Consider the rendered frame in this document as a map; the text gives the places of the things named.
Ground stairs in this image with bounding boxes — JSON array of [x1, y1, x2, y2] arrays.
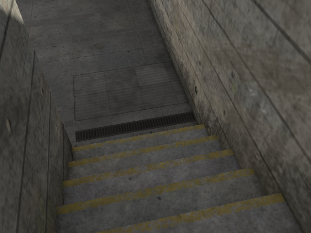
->
[[55, 124, 311, 233]]

